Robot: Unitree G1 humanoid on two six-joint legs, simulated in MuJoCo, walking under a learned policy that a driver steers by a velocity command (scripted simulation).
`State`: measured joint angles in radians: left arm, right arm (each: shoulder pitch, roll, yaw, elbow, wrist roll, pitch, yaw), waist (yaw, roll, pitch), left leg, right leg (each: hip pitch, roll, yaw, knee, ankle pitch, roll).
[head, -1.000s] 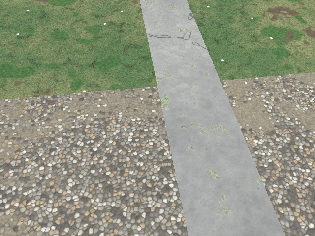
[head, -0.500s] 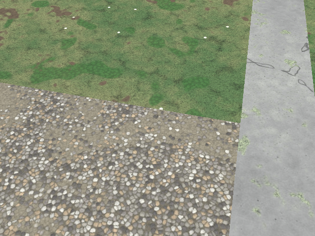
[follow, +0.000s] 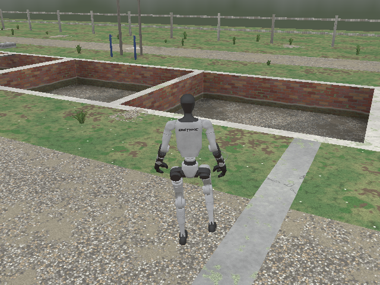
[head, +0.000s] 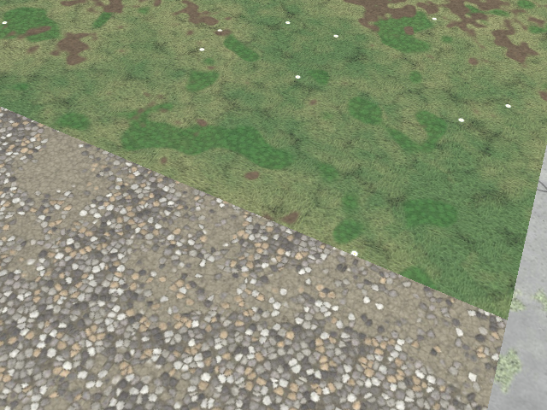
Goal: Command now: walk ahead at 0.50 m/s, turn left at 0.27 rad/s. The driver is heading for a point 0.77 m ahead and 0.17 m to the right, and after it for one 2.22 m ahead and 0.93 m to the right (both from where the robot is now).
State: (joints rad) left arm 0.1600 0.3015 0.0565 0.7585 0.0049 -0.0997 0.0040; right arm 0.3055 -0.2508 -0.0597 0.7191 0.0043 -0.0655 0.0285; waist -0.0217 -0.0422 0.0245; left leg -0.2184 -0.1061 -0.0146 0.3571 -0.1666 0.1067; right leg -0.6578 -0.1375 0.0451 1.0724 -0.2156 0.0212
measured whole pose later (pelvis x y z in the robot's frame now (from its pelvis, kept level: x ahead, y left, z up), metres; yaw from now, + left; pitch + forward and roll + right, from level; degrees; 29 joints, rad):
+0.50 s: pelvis +0.29 -0.06 -0.01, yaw +2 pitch +2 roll -1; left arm 0.24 0.26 0.04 0.77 0.00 -0.10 -0.04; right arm 0.29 -0.28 -0.05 0.78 0.01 -0.07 0.00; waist 0.00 0.03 0.02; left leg -0.48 0.05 -0.05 1.16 -0.33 0.03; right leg -0.30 0.06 -0.06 0.41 -0.15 -0.07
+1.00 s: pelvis +0.55 +0.01 -0.01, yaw -3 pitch +2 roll +0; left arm 0.33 0.30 0.06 0.84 -0.03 -0.06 0.00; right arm 0.17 -0.25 -0.05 0.74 -0.01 -0.10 0.02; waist 0.01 -0.04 0.02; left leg -0.34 0.00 0.08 0.48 -0.18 0.04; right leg -0.44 -0.04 0.05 1.15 -0.37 -0.03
